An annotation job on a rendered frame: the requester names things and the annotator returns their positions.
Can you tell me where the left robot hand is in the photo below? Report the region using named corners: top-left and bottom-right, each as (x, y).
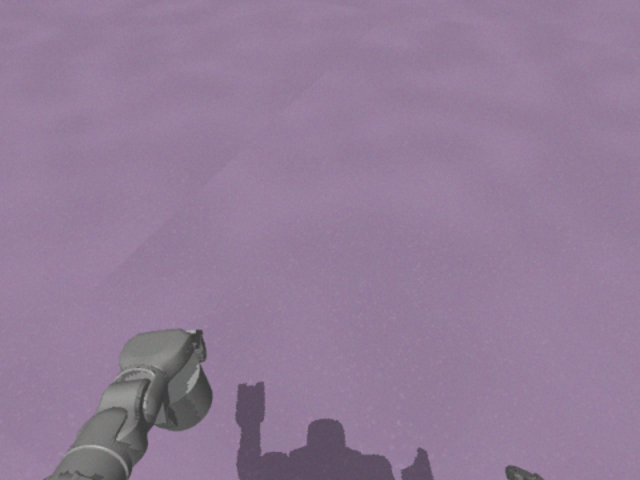
top-left (119, 329), bottom-right (207, 429)

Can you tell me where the left robot arm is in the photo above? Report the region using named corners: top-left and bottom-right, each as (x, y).
top-left (44, 364), bottom-right (168, 480)

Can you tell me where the can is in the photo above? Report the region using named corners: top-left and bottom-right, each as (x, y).
top-left (167, 353), bottom-right (213, 431)

